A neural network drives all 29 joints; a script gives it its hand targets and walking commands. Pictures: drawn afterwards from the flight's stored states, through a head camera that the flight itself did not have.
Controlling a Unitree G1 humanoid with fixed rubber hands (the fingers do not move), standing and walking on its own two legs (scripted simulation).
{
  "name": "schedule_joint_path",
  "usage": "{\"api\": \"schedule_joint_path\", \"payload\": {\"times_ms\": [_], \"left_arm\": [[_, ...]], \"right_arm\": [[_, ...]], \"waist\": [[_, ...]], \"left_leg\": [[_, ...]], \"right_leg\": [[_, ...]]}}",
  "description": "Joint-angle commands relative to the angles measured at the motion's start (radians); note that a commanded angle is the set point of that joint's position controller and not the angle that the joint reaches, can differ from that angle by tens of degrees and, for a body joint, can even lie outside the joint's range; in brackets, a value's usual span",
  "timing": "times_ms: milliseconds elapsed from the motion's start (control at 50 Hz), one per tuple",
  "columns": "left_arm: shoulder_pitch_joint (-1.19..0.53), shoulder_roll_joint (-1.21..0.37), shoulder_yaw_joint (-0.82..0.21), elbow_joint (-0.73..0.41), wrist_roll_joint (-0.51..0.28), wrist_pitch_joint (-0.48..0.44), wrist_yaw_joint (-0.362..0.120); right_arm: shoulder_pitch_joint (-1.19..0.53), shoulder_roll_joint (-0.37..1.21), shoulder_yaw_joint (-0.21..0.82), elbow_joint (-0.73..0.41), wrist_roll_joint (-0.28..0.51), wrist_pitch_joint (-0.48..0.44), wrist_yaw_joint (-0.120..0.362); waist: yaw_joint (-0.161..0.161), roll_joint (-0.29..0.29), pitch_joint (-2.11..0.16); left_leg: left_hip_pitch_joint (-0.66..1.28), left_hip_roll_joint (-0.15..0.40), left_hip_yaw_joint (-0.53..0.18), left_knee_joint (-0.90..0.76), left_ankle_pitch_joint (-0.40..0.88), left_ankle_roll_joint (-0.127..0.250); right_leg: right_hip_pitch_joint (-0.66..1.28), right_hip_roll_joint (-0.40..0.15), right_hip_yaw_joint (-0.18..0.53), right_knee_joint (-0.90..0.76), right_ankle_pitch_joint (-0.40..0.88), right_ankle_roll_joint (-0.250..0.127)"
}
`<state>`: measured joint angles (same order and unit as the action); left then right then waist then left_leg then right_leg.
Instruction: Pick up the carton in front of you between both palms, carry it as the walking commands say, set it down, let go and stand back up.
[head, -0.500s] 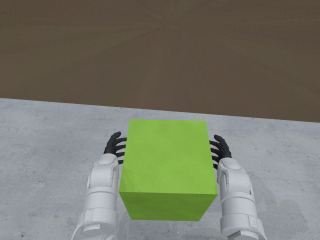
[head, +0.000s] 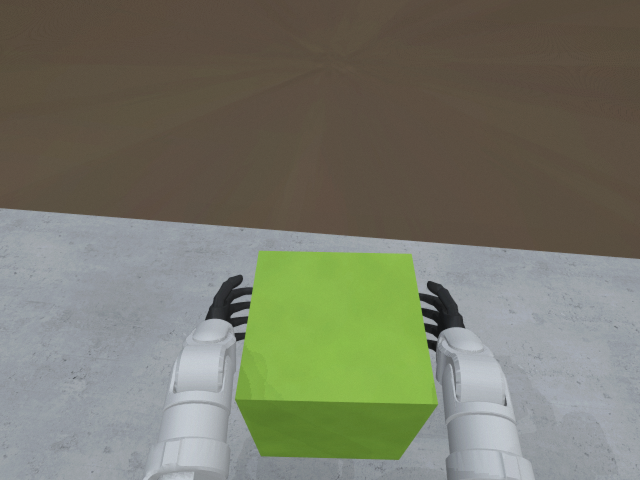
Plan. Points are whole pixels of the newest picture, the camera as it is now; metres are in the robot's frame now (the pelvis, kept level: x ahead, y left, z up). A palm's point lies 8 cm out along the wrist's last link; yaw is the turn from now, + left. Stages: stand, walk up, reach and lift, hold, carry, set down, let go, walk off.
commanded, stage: reach and lift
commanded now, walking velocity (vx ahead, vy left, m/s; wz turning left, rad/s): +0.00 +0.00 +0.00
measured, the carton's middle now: (332, 360) +0.29 +0.00 -0.04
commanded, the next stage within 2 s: hold in 0.16 s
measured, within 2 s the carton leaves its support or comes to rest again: neither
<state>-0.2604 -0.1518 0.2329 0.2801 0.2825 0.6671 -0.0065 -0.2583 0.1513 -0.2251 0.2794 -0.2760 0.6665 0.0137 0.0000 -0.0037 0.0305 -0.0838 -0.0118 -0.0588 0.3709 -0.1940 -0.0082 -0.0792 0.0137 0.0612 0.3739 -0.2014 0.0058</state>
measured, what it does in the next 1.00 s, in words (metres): stands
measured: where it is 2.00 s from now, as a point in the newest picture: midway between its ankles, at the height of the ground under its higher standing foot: outside the picture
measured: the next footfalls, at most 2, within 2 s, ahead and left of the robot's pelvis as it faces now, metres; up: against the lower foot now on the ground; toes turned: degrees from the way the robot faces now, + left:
left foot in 1.68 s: +0.13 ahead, +0.10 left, +0.00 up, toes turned +8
right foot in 2.00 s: +0.44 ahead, -0.12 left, +0.00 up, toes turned -12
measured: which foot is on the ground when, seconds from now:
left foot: down 0.00-1.00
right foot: down 0.00-1.00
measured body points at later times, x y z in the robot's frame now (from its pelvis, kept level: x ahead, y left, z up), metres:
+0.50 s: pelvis -0.01 +0.00 +0.00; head -0.05 +0.00 +0.45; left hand +0.29 +0.15 +0.04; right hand +0.28 -0.15 +0.04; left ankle +0.01 +0.13 -0.75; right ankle +0.01 -0.12 -0.75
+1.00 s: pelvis -0.01 +0.00 +0.00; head -0.05 +0.00 +0.45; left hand +0.29 +0.15 +0.04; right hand +0.29 -0.15 +0.04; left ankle +0.01 +0.13 -0.75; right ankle +0.01 -0.12 -0.75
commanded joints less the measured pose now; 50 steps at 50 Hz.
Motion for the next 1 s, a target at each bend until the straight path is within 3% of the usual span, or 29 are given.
{"api": "schedule_joint_path", "payload": {"times_ms": [0, 140, 240, 380, 600, 980], "left_arm": [[-0.435, -0.917, -0.524, -0.048, -0.233, -0.024, -0.228], [-0.448, -0.913, -0.533, -0.066, -0.241, -0.005, -0.227], [-0.409, -0.910, -0.595, -0.154, -0.280, 0.034, -0.217], [-0.430, -0.875, -0.534, -0.115, -0.249, 0.069, -0.216], [-0.530, -0.904, -0.527, -0.069, -0.247, 0.061, -0.228], [-0.457, -0.888, -0.539, -0.116, -0.251, 0.064, -0.219]], "right_arm": [[-0.437, 0.922, 0.518, -0.051, 0.229, -0.027, 0.219], [-0.451, 0.915, 0.526, -0.069, 0.234, -0.009, 0.216], [-0.410, 0.903, 0.586, -0.160, 0.269, 0.030, 0.207], [-0.440, 0.864, 0.532, -0.125, 0.243, 0.065, 0.212], [-0.534, 0.897, 0.523, -0.077, 0.240, 0.057, 0.223], [-0.462, 0.885, 0.538, -0.123, 0.247, 0.061, 0.212]], "waist": [[0.001, 0.003, -0.263], [-0.001, 0.003, -0.252], [-0.007, 0.006, -0.286], [-0.004, 0.003, -0.157], [-0.002, 0.005, -0.189], [-0.003, 0.003, -0.218]], "left_leg": [[0.082, -0.086, -0.016, -0.033, 0.234, 0.002], [0.084, -0.085, -0.014, -0.036, 0.206, 0.002], [0.123, -0.084, -0.025, -0.047, 0.274, -0.001], [0.072, -0.077, -0.013, -0.072, 0.092, 0.003], [0.062, -0.073, -0.007, -0.056, 0.024, 0.007], [0.095, -0.079, -0.010, -0.057, 0.154, 0.003]], "right_leg": [[0.062, 0.081, 0.019, -0.038, 0.240, 0.000], [0.059, 0.081, 0.017, -0.042, 0.208, -0.001], [0.098, 0.082, 0.020, -0.053, 0.280, -0.001], [0.044, 0.075, 0.011, -0.077, 0.093, -0.007], [0.030, 0.071, 0.007, -0.062, 0.032, -0.009], [0.075, 0.076, 0.011, -0.064, 0.163, -0.002]]}}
